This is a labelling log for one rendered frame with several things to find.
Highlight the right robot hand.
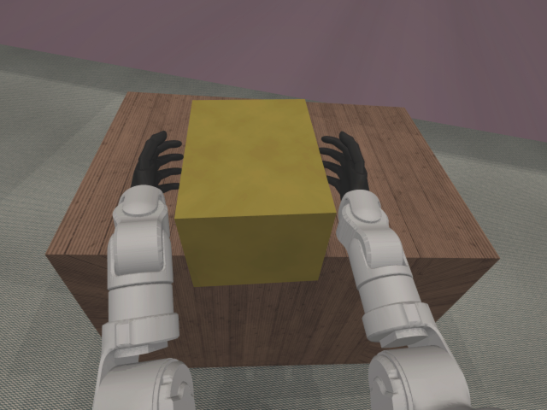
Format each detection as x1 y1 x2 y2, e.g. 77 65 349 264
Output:
319 132 369 200

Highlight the left robot forearm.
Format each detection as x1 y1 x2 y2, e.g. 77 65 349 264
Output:
92 184 179 410

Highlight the right robot upper arm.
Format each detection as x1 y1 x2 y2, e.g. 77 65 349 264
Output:
368 345 504 410

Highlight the left robot upper arm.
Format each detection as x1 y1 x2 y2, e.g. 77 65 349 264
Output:
93 358 196 410

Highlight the pedestal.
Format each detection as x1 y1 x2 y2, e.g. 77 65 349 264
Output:
45 91 500 368

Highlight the carton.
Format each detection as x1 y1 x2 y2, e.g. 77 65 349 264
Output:
174 99 337 287

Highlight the right robot forearm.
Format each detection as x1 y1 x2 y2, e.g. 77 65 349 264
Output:
336 190 471 405

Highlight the left robot hand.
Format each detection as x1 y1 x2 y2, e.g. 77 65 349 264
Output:
131 131 184 193

